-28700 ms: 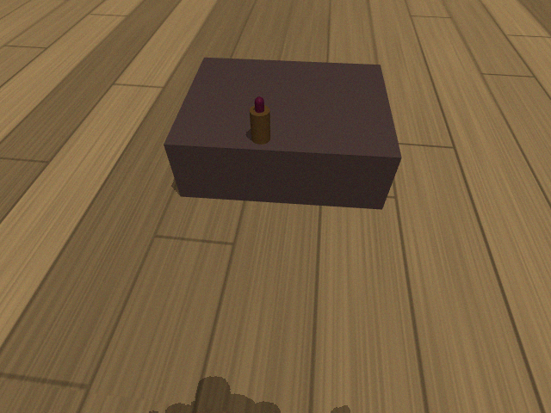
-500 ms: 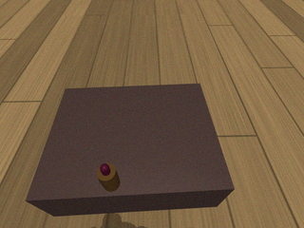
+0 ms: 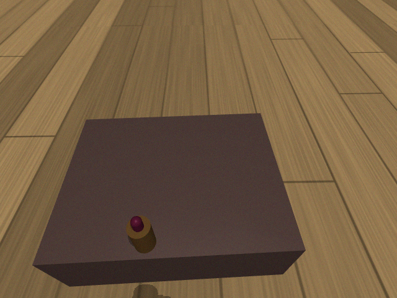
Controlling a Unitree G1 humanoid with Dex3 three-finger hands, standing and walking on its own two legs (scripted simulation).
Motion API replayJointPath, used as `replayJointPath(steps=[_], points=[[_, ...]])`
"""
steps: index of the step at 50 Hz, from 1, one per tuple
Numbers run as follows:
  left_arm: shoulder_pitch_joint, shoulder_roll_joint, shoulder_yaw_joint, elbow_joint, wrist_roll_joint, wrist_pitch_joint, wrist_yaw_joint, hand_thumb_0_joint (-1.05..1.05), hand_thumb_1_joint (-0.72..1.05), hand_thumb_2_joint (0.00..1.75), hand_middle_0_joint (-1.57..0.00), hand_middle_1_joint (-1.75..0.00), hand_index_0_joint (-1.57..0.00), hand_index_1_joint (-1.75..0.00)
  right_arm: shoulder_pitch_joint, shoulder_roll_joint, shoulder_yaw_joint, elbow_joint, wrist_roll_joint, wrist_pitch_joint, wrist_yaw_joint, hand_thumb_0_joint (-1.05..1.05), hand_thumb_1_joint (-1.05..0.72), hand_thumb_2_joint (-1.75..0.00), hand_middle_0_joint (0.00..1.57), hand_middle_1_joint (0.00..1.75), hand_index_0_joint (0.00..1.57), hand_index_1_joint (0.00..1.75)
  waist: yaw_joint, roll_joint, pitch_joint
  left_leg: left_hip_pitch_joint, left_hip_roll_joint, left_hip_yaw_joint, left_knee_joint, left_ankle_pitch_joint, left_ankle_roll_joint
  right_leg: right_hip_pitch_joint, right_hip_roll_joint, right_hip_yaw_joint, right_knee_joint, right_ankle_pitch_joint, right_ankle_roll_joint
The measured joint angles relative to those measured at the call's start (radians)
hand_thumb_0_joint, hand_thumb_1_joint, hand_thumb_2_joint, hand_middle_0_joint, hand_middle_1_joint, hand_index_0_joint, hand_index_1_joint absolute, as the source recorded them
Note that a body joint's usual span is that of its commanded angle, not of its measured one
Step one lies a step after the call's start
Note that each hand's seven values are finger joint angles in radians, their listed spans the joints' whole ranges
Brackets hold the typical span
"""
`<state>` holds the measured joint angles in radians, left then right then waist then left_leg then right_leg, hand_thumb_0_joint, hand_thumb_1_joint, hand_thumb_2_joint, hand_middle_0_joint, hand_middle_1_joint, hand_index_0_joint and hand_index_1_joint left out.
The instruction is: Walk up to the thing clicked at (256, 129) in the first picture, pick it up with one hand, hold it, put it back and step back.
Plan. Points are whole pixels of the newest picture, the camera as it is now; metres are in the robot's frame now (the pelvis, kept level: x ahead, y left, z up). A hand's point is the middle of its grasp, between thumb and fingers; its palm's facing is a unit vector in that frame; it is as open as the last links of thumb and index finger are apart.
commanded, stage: stand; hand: left
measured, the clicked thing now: (140, 231) +0.40 +0.22 -0.35
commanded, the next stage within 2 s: step back in 0.16 s
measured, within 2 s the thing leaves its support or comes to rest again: neither
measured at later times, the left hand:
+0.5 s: hand out of the picture -0.01 +0.24 -0.16, palm faces -0.01 -0.90 -0.44, open 7.4 cm
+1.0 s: hand out of the picture -0.10 +0.28 -0.17, palm faces +0.10 -0.92 -0.39, open 7.4 cm
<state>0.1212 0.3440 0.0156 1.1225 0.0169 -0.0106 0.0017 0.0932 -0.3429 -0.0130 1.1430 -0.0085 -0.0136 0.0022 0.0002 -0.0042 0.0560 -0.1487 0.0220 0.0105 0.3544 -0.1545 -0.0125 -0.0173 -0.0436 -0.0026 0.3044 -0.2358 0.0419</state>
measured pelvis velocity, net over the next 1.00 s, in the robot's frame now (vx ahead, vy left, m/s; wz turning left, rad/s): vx -0.19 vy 0.00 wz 0.07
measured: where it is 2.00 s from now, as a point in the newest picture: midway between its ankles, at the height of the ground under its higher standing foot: outside the picture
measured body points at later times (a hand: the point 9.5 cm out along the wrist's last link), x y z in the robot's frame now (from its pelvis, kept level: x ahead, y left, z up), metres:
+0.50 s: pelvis -0.07 -0.04 -0.02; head -0.01 -0.06 +0.42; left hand -0.01 +0.29 -0.13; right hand +0.06 -0.35 -0.16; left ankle -0.02 +0.12 -0.70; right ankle -0.07 -0.13 -0.75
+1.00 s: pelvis -0.19 +0.00 -0.02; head -0.14 +0.02 +0.43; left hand -0.11 +0.32 -0.14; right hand -0.06 -0.31 -0.13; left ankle -0.17 +0.10 -0.75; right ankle -0.19 -0.14 -0.66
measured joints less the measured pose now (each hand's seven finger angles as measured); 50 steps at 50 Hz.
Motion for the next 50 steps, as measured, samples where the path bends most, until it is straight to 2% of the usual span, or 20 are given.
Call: replayJointPath(steps=[8,11,14,18,20,21,22,24,25,27,30,34,38,41,42,43,44,46,48,50], points=[[0.013,0.003,0.002,0.002,0.002,0.003,-0.004,0.01,0.9,0.9,-0.2,-0.29,-0.21,-0.3,0.015,0.0,-0.003,0.005,-0.001,0.001,0.003,0.0,-0.91,-0.9,0.21,0.3,0.2,0.3,-0.002,-0.004,0.002,-0.006,-0.003,-0.001,-0.005,0.009,0.001,-0.008,-0.002,-0.001,0.002,0.004,0.001],[0.007,0.013,0.015,-0.025,-0.014,0.012,-0.003,0.01,0.9,0.9,-0.2,-0.29,-0.21,-0.3,0.005,-0.004,-0.013,-0.018,0.008,0.015,0.011,0.0,-0.91,-0.9,0.21,0.3,0.2,0.3,-0.005,-0.007,0.026,-0.05,-0.005,-0.003,0.036,0.002,0.006,-0.067,-0.004,-0.001,0.075,-0.019,-0.004],[-0.01,0.034,0.029,-0.067,-0.021,0.024,0.003,0.01,0.9,0.9,-0.2,-0.29,-0.21,-0.3,-0.015,-0.009,-0.026,-0.061,0.015,0.027,0.014,0.0,-0.91,-0.9,0.21,0.3,0.2,0.3,-0.006,-0.011,0.074,-0.099,-0.002,-0.006,0.082,0.001,0.009,-0.157,0.001,0.0,0.212,-0.042,-0.034],[-0.014,0.055,0.045,-0.117,-0.02,0.04,0.004,0.01,0.9,0.9,-0.2,-0.29,-0.21,-0.3,-0.032,-0.023,-0.042,-0.122,0.004,0.05,0.008,0.0,-0.9,-0.9,0.21,0.3,0.2,0.3,0.001,0.002,0.106,-0.171,0.014,-0.016,0.158,-0.009,0.006,-0.252,0.039,0.005,0.419,-0.19,-0.073],[-0.001,0.057,0.051,-0.136,-0.017,0.039,0.004,0.01,0.9,0.9,-0.2,-0.29,-0.21,-0.3,-0.039,-0.036,-0.046,-0.146,0.001,0.064,0.005,0.0,-0.9,-0.9,0.21,0.3,0.2,0.3,0.009,0.015,0.105,-0.215,0.021,-0.02,0.216,-0.024,0.002,-0.242,0.049,-0.001,0.384,-0.154,-0.078],[0.008,0.055,0.054,-0.142,-0.01,0.035,0.005,0.01,0.9,0.9,-0.2,-0.29,-0.21,-0.3,-0.044,-0.044,-0.048,-0.157,0.005,0.071,0.004,0.0,-0.9,-0.9,0.21,0.3,0.2,0.3,0.012,0.021,0.105,-0.242,0.023,-0.022,0.256,-0.039,0.006,-0.231,0.051,0.0,0.346,-0.131,-0.07],[0.012,0.043,0.057,-0.144,-0.002,0.033,0.006,0.01,0.9,0.9,-0.2,-0.29,-0.21,-0.3,-0.054,-0.056,-0.051,-0.164,0.009,0.078,0.0,0.0,-0.9,-0.9,0.21,0.3,0.2,0.3,0.007,0.043,0.117,-0.266,0.014,-0.055,0.311,-0.108,0.016,-0.234,0.059,-0.012,0.357,-0.137,-0.068],[0.026,0.026,0.05,-0.157,0.013,0.034,0.002,0.01,0.9,0.9,-0.2,-0.29,-0.21,-0.3,-0.061,-0.063,-0.056,-0.177,0.009,0.088,-0.01,0.0,-0.91,-0.9,0.21,0.3,0.2,0.3,0.016,0.051,0.129,-0.317,-0.058,-0.124,0.495,-0.285,0.03,-0.253,0.052,-0.009,0.378,-0.138,-0.076],[0.033,0.018,0.047,-0.161,0.015,0.035,0.002,0.01,0.9,0.9,-0.2,-0.29,-0.21,-0.3,-0.06,-0.064,-0.058,-0.183,0.012,0.089,-0.012,0.0,-0.91,-0.9,0.21,0.3,0.2,0.3,0.022,0.049,0.131,-0.337,-0.093,-0.144,0.594,-0.319,0.032,-0.256,0.045,-0.002,0.37,-0.127,-0.079],[0.038,0.002,0.043,-0.166,0.018,0.039,0.003,0.01,0.9,0.9,-0.2,-0.29,-0.21,-0.3,-0.046,-0.069,-0.057,-0.194,0.021,0.082,-0.013,0.0,-0.91,-0.9,0.2,0.3,0.2,0.3,0.021,0.057,0.129,-0.359,-0.138,-0.168,0.735,-0.32,0.027,-0.256,0.038,-0.006,0.331,-0.096,-0.079],[0.031,-0.009,0.041,-0.197,0.02,0.038,0.009,0.01,0.9,0.9,-0.2,-0.3,-0.21,-0.3,-0.012,-0.074,-0.045,-0.202,0.021,0.075,-0.015,0.0,-0.91,-0.9,0.2,0.3,0.2,0.3,0.024,0.06,0.126,-0.337,-0.158,-0.163,0.808,-0.315,0.012,-0.267,0.027,-0.017,0.297,-0.062,-0.08],[0.01,-0.015,0.042,-0.261,0.015,0.024,0.024,0.01,0.9,0.9,-0.21,-0.3,-0.21,-0.3,0.019,-0.074,-0.033,-0.198,0.01,0.086,-0.019,0.0,-0.91,-0.9,0.21,0.3,0.2,0.3,0.03,0.058,0.139,-0.26,-0.13,-0.14,0.706,-0.342,-0.002,-0.29,0.012,-0.044,0.298,-0.041,-0.078],[-0.006,-0.004,0.044,-0.308,0.009,0.023,0.028,0.01,0.9,0.9,-0.21,-0.3,-0.21,-0.3,0.017,-0.066,-0.031,-0.208,0.001,0.084,-0.014,0.0,-0.91,-0.9,0.21,0.3,0.2,0.3,0.026,0.039,0.16,-0.193,-0.085,-0.098,0.529,-0.354,0.005,-0.326,-0.008,-0.064,0.327,-0.027,-0.068],[-0.008,0.015,0.043,-0.319,0.005,0.034,0.022,0.01,0.9,0.9,-0.21,-0.3,-0.21,-0.3,0.016,-0.06,-0.035,-0.223,-0.004,0.069,-0.004,0.0,-0.91,-0.9,0.21,0.3,0.2,0.3,0.016,0.019,0.158,-0.133,-0.059,-0.059,0.362,-0.28,0.024,-0.362,-0.024,-0.073,0.368,-0.023,-0.052],[-0.009,0.024,0.043,-0.319,0.003,0.039,0.02,0.01,0.89,0.9,-0.21,-0.3,-0.21,-0.3,0.016,-0.057,-0.039,-0.226,-0.007,0.064,-0.001,0.0,-0.91,-0.9,0.21,0.3,0.2,0.3,0.012,0.008,0.157,-0.116,-0.06,-0.048,0.313,-0.213,0.029,-0.375,-0.033,-0.073,0.387,-0.025,-0.044],[-0.011,0.034,0.044,-0.315,0.0,0.045,0.019,0.01,0.9,0.9,-0.21,-0.3,-0.21,-0.3,0.014,-0.048,-0.042,-0.229,-0.013,0.062,0.002,0.0,-0.91,-0.9,0.21,0.3,0.2,0.3,0.016,-0.017,0.162,-0.116,-0.072,-0.033,0.311,-0.193,0.032,-0.385,-0.045,-0.056,0.403,-0.023,-0.044],[-0.011,0.039,0.048,-0.306,-0.003,0.051,0.021,0.01,0.9,0.9,-0.21,-0.3,-0.21,-0.3,0.014,-0.044,-0.041,-0.233,-0.017,0.062,0.008,0.0,-0.91,-0.9,0.21,0.3,0.2,0.3,0.021,-0.025,0.16,-0.122,-0.071,-0.022,0.323,-0.195,0.036,-0.4,-0.028,-0.027,0.438,-0.099,-0.047],[-0.008,0.042,0.055,-0.281,-0.003,0.064,0.027,0.01,0.9,0.9,-0.2,-0.3,-0.21,-0.3,0.017,-0.037,-0.038,-0.24,-0.021,0.059,0.016,0.0,-0.91,-0.9,0.21,0.3,0.2,0.3,0.011,-0.016,0.148,-0.132,-0.051,-0.026,0.328,-0.19,0.045,-0.438,0.056,0.053,0.608,-0.267,-0.053],[0.002,0.05,0.063,-0.267,-0.009,0.068,0.03,0.01,0.9,0.9,-0.2,-0.3,-0.21,-0.3,0.022,-0.025,-0.031,-0.242,-0.025,0.06,0.012,0.0,-0.91,-0.9,0.21,0.3,0.2,0.3,0.007,-0.02,0.129,-0.133,-0.039,-0.025,0.293,-0.159,0.047,-0.468,0.122,0.109,0.786,-0.3,-0.059],[0.017,0.056,0.069,-0.266,-0.012,0.062,0.029,0.01,0.9,0.9,-0.2,-0.29,-0.21,-0.3,0.023,-0.018,-0.028,-0.247,-0.025,0.062,0.006,0.0,-0.91,-0.9,0.21,0.3,0.2,0.3,0.014,-0.025,0.113,-0.14,-0.03,-0.016,0.256,-0.124,0.049,-0.476,0.151,0.129,0.895,-0.281,-0.055]])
